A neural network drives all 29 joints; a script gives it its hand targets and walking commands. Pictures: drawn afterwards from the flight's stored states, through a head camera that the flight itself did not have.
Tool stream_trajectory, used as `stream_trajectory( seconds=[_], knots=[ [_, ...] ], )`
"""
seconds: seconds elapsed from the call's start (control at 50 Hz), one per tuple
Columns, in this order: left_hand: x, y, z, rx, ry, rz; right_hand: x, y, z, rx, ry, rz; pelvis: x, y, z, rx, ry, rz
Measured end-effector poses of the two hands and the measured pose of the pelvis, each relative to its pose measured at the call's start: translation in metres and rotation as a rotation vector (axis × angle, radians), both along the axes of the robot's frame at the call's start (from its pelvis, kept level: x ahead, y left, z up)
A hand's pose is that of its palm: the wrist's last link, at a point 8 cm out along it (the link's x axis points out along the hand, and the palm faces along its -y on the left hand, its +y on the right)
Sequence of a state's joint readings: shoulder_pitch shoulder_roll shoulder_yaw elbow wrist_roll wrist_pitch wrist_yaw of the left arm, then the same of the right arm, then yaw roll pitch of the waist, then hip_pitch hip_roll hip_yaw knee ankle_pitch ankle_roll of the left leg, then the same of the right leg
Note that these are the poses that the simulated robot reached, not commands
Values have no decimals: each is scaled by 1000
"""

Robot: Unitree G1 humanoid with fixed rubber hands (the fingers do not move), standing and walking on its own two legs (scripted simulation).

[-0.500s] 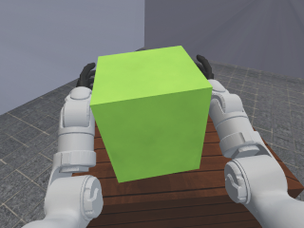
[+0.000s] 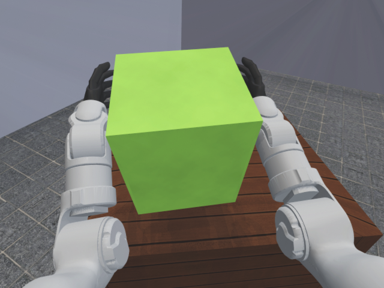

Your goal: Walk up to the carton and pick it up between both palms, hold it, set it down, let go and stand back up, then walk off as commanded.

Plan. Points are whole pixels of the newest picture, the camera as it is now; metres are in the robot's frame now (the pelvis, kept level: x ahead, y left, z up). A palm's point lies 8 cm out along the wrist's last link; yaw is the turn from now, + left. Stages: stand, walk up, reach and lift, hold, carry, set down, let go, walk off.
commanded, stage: set down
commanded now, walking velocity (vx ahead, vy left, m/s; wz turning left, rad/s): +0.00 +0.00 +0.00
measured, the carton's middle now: (181, 134) +0.36 +0.00 +0.20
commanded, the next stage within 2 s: none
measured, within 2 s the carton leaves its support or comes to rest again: neither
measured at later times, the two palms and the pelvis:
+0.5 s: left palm (117, 120) +0.42 +0.14 +0.20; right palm (253, 136) +0.38 -0.16 +0.17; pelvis +0.01 +0.00 +0.00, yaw +0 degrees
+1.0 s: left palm (121, 127) +0.43 +0.13 +0.18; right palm (252, 143) +0.39 -0.17 +0.15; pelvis +0.02 +0.00 +0.00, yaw +0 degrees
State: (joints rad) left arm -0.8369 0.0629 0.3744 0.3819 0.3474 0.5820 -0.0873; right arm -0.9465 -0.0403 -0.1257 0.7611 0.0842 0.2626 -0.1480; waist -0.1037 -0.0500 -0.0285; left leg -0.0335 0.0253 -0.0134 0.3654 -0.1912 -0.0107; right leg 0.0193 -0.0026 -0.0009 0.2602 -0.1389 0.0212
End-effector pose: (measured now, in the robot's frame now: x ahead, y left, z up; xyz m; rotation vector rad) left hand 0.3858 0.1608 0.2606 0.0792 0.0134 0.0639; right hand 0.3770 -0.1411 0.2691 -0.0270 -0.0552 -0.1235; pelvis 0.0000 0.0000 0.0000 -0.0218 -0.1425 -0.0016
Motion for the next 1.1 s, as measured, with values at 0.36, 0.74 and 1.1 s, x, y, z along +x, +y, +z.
stream_trajectory(
  seconds=[0.36, 0.74, 1.1],
  knots=[
    [36, -24, -51, -42, 57, -69, 12, -21, -90, 77, 44, -80, 14, 0, 0, 0, -1, 1],
    [25, -24, -60, -42, 52, -83, -3, -22, -93, -6, 38, -91, 4, 0, 0, 0, -24, 1],
    [49, -29, -94, -40, 110, -110, 11, -25, -132, 5, 94, -119, 20, 1, 0, -1, 1, 1]
  ],
)
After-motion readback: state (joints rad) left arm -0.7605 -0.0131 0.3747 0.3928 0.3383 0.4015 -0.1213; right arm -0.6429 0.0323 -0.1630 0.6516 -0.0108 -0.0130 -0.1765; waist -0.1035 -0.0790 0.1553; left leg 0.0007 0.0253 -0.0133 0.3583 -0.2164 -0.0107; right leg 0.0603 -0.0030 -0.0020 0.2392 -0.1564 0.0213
